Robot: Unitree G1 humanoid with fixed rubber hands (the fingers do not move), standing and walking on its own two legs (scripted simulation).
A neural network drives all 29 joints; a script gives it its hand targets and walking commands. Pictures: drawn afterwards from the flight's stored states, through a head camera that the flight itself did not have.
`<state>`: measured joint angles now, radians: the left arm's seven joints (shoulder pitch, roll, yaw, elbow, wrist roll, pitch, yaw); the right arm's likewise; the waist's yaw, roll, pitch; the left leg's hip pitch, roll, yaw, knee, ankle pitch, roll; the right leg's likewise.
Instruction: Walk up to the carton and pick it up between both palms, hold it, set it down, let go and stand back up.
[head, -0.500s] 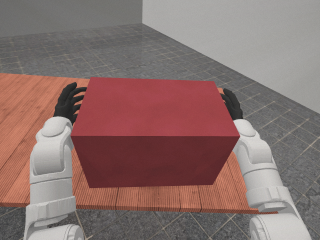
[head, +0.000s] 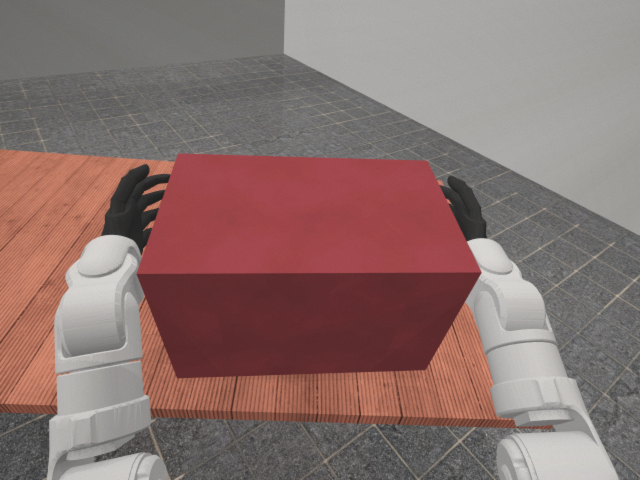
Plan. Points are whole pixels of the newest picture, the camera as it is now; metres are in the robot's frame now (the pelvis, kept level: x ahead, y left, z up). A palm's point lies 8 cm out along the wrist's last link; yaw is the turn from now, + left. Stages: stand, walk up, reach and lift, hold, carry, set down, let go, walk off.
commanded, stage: hold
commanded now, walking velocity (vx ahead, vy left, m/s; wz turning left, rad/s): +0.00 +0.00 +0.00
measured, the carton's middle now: (306, 265) +0.34 +0.01 +0.15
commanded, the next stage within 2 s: none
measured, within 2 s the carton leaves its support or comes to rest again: neither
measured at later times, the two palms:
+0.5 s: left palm (129, 235) +0.35 +0.21 +0.19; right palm (463, 241) +0.36 -0.19 +0.18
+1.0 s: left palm (130, 233) +0.35 +0.21 +0.19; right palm (463, 239) +0.36 -0.19 +0.18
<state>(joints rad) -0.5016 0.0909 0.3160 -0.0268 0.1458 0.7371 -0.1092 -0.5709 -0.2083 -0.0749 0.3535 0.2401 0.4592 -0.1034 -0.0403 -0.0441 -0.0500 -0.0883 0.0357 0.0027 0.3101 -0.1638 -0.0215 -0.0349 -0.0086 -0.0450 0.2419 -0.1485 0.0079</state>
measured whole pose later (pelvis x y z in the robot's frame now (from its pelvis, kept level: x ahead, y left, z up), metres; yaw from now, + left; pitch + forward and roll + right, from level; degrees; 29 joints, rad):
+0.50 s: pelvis -0.01 +0.00 +0.00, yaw +0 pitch -3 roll -1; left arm -0.56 0.11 0.31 0.09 0.15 0.70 -0.10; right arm -0.62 -0.20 -0.09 0.47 0.21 0.42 -0.08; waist -0.04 -0.05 -0.06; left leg -0.11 0.03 0.00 0.29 -0.14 -0.02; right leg -0.06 -0.01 -0.05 0.25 -0.14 0.01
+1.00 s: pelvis +0.00 +0.00 +0.00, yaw +0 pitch -3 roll -1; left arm -0.52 0.10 0.31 0.01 0.14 0.72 -0.10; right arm -0.59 -0.21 -0.08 0.40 0.23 0.43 -0.09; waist -0.04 -0.04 -0.05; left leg -0.10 0.03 0.00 0.31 -0.16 -0.02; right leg -0.04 -0.01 -0.04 0.24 -0.15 0.01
